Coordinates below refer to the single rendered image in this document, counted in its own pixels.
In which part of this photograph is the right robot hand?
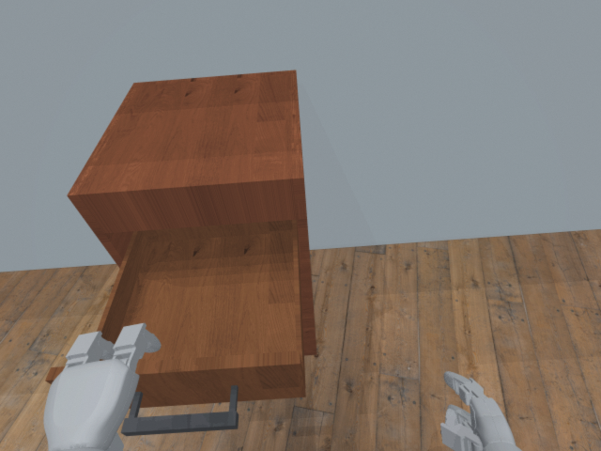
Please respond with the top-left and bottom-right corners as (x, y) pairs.
(440, 371), (516, 451)

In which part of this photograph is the cabinet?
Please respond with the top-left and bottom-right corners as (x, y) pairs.
(67, 70), (317, 355)

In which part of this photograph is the left robot hand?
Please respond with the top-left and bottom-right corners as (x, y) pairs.
(43, 323), (161, 451)

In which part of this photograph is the drawer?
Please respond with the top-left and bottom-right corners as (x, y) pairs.
(46, 220), (306, 408)

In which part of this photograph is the handle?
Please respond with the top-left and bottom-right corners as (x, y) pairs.
(121, 385), (239, 436)

